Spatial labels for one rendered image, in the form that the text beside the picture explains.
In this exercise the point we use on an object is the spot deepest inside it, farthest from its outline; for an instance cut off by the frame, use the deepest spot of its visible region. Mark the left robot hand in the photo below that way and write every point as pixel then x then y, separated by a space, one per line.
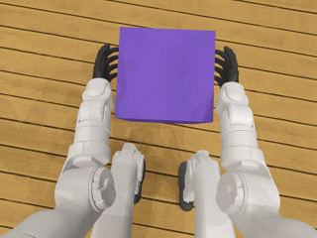
pixel 102 68

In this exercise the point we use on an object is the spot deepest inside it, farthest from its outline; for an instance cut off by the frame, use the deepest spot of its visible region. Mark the carton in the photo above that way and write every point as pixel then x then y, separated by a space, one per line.
pixel 165 75

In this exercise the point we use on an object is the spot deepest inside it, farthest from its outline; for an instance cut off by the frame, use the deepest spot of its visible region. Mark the robot left upper arm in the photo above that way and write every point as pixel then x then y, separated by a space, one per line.
pixel 81 195

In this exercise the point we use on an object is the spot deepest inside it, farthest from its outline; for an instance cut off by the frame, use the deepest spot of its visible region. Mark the left robot shin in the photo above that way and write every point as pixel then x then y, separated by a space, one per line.
pixel 117 154

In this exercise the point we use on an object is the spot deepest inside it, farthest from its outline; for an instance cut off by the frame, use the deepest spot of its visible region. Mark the robot right upper arm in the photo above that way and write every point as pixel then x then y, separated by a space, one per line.
pixel 252 203

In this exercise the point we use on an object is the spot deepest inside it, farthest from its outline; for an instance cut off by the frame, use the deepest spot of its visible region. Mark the robot left forearm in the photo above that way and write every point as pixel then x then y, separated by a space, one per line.
pixel 92 130

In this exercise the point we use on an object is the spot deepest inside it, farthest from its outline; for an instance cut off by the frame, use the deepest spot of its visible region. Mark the right robot hand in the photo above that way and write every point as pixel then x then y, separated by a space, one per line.
pixel 229 71

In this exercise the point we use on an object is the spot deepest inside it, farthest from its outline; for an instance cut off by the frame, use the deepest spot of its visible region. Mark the robot right forearm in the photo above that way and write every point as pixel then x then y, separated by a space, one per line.
pixel 240 149

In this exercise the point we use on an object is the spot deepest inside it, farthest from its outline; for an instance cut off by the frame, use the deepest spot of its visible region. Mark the robot left thigh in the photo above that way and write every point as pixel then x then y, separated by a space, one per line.
pixel 117 221

